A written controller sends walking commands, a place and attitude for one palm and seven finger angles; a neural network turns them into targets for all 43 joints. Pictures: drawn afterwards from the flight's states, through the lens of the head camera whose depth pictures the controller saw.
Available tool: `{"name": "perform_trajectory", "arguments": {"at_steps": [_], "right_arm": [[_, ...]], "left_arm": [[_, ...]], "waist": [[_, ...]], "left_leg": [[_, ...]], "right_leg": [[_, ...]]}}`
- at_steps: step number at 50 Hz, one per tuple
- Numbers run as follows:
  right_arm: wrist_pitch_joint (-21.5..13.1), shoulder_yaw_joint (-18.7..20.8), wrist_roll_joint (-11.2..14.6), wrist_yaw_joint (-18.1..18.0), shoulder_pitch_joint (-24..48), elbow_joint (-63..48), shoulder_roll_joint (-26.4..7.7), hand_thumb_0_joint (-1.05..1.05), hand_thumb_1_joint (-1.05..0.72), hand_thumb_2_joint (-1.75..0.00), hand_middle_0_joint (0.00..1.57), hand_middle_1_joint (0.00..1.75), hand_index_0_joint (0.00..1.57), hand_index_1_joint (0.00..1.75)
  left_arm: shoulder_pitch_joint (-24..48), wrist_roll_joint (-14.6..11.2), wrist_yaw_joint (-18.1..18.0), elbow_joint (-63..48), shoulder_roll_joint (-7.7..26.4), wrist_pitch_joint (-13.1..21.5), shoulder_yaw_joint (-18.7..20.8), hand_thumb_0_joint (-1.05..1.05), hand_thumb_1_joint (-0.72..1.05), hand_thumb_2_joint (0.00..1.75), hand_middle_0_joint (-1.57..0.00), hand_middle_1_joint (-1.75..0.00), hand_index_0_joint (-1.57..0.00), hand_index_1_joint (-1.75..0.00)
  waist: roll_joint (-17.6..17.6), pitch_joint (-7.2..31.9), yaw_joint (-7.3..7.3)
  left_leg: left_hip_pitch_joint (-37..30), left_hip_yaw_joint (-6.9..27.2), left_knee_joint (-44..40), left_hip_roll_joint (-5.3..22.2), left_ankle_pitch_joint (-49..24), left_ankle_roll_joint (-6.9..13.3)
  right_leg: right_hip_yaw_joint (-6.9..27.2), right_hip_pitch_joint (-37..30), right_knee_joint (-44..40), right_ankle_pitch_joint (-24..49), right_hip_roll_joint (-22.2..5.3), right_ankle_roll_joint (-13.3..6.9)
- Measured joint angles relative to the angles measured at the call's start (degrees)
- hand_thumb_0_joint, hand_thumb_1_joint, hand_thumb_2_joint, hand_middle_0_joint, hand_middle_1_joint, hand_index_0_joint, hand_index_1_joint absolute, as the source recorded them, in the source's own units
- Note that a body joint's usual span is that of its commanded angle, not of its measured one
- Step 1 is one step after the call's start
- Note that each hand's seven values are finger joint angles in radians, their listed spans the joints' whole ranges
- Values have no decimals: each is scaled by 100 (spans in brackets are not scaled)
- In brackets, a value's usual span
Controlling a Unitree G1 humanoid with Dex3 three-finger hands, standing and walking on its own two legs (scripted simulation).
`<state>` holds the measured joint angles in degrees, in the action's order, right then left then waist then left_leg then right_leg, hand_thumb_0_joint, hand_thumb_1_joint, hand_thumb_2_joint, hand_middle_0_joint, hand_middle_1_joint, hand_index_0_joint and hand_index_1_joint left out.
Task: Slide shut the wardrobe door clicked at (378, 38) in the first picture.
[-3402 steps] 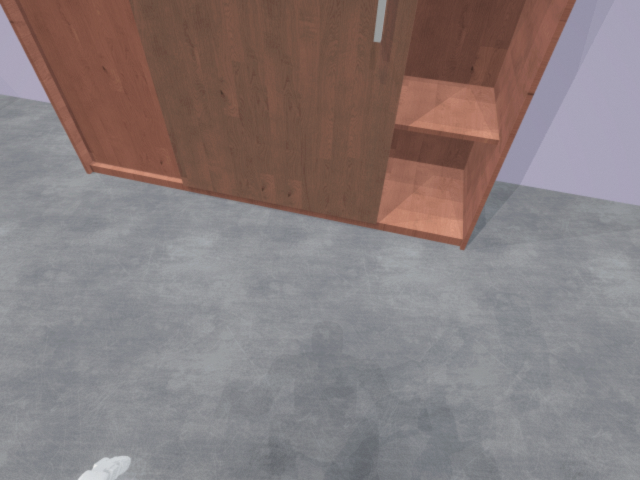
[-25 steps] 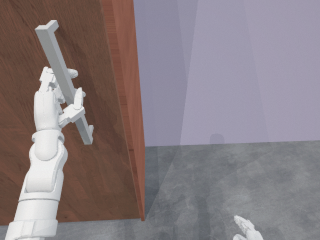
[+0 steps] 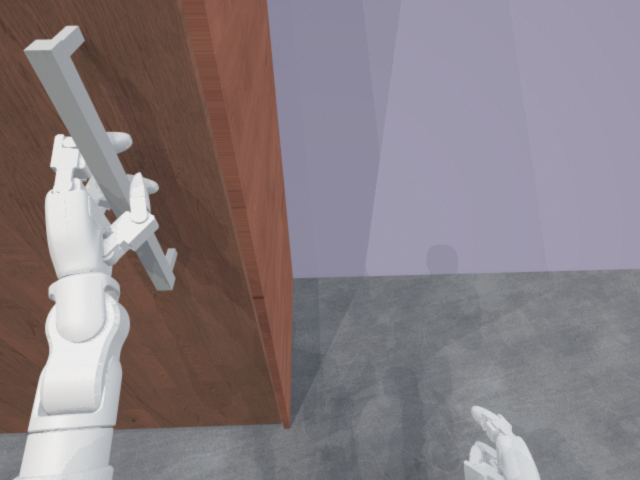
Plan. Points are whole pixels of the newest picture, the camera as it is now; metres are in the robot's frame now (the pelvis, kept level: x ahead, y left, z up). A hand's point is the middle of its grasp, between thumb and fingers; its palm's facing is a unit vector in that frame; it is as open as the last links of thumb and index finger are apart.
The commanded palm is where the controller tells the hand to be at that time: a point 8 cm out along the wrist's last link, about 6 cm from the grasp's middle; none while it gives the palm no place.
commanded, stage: stop walking and hold the door there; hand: left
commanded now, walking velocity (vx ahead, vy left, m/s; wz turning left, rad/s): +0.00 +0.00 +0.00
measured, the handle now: (128, 186) +0.36 +0.24 +0.21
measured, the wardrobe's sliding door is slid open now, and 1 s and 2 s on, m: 0.00 0.00 0.00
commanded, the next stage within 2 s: loosen the grip on the handle in 0.46 s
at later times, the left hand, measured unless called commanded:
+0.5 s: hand (145, 215) +0.32 +0.21 +0.20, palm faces +0.41 -0.90 -0.14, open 6.6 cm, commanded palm +0.28 +0.24 +0.19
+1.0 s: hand (148, 210) +0.33 +0.21 +0.20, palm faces +0.48 -0.87 -0.13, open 13.0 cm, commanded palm +0.28 +0.25 +0.20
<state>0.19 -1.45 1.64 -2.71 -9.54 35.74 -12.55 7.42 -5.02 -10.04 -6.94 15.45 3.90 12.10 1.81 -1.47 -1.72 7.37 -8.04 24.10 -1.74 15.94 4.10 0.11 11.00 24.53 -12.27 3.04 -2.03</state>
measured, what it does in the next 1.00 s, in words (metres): shifts its weight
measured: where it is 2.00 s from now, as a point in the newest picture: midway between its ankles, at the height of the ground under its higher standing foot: outside the picture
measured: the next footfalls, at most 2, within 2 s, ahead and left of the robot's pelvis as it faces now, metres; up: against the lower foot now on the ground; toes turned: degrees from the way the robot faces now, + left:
none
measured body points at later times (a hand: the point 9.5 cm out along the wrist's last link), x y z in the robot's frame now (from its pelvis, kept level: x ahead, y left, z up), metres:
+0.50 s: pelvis -0.01 -0.02 +0.00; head -0.02 -0.03 +0.45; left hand +0.29 +0.26 +0.21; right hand +0.16 -0.26 -0.09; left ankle -0.03 +0.06 -0.74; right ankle +0.01 -0.10 -0.74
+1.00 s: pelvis -0.02 -0.04 +0.00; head -0.02 -0.05 +0.45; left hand +0.30 +0.26 +0.21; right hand +0.15 -0.27 -0.11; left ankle -0.03 +0.06 -0.74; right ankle +0.01 -0.10 -0.74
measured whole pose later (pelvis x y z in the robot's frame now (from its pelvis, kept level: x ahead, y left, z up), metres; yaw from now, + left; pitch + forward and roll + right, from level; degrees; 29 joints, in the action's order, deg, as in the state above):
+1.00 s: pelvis -0.02 -0.04 +0.00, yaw +5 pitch -1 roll +0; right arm -3.0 -0.2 1.1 -2.2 -10.9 42.7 -13.1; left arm 22.9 -2.2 -9.7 11.9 17.8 1.5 13.4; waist 0.6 -0.5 -1.5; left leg 12.9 -2.6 29.2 -0.3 15.3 1.3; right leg -5.7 13.7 26.5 -12.3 3.9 -4.9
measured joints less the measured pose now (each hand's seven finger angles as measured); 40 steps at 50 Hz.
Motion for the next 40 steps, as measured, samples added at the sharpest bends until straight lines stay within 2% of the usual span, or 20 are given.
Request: {"name": "perform_trajectory", "arguments": {"at_steps": [11, 21, 28, 29, 30, 31, 34, 35, 37, 40], "right_arm": [[33, 34, 45, -64, 0, -47, -71, 1, -90, -90, 20, 30, 20, 30], [44, 19, 54, -90, -82, 12, -91, 1, -90, -90, 20, 30, 20, 30], [35, 26, 70, -97, -179, 60, -103, 1, -90, -90, 20, 30, 20, 30], [3, -33, 184, -127, -236, -32, -119, 1, -90, -90, 20, 30, 20, 30], [-151, -11, 126, -101, -288, 1, -88, 1, -90, -90, 20, 30, 20, 30], [-277, 16, 68, -49, -308, 118, -50, 1, -90, -90, 20, 30, 20, 30], [-373, -46, 7, 61, -318, 414, 23, 1, -90, -90, 20, 30, 20, 30], [-390, -63, -6, 63, -320, 474, 36, 1, -90, -90, 20, 30, 20, 30], [-432, -70, -13, 59, -316, 565, 39, 1, -90, -90, 20, 30, 20, 30], [-458, -62, -41, 66, -258, 604, -5, 1, -90, -90, 20, 30, 20, 30]], "left_arm": [[-54, -42, -62, 256, 141, -99, 190, -5, 73, 84, -46, -140, -12, -131], [-6, -47, -44, 524, 287, -62, 275, -5, 73, 82, -46, -140, -13, -131], [50, -38, -44, 595, 291, -52, 264, -6, 72, 82, -46, -140, -14, -131], [249, 53, 48, 687, 376, -53, 254, -6, 71, 82, -46, -140, -14, -131], [684, 284, 234, 1044, 492, 12, 212, -7, 68, 81, -46, -140, -16, -132], [1024, 357, 396, 1302, 529, 35, 183, -7, 64, 80, -50, -143, -18, -133], [1464, 72, 585, 1565, 410, -184, 279, -5, 53, 76, -57, -146, -26, -135], [1506, -35, 573, 1615, 345, -275, 345, -4, 50, 74, -57, -146, -29, -136], [1590, -60, 461, 1791, 230, -363, 369, -3, 41, 69, -56, -145, -33, -137], [1570, 206, 225, 1954, 183, -430, 219, -2, 22, 59, -53, -143, -38, -138]], "waist": [[-10, 191, 125], [-5, 266, 180], [17, 248, 163], [-12, 173, 133], [-73, 82, 76], [-132, 4, 38], [-241, 15, -62], [-234, 64, -68], [-187, 121, -51], [-85, 126, 29]], "left_leg": [[-11, 47, 16, 129, -1, -105], [17, 30, -56, 173, -85, -130], [27, -3, -93, 157, -124, -110], [68, 12, -47, 139, -123, -104], [127, 68, 11, 93, -132, -103], [168, 159, 34, 42, -167, -115], [226, 293, -25, -7, -295, -157], [240, 305, -12, 6, -298, -166], [261, 350, 70, 27, -263, -170], [303, 408, 195, 34, -211, -172]], "right_leg": [[-50, -87, -151, 76, 125, -118], [-34, -83, -293, 202, 171, -154], [-2, -52, -300, 239, 157, -135], [-26, 16, -180, 170, 129, -86], [-90, 86, -47, 125, 77, -120], [-184, 117, 26, 100, 19, -176], [-320, 159, 21, 127, -39, -203], [-334, 156, 0, 144, -26, -210], [-380, 130, 4, 143, -10, -224], [-443, 134, 78, 99, -11, -239]]}}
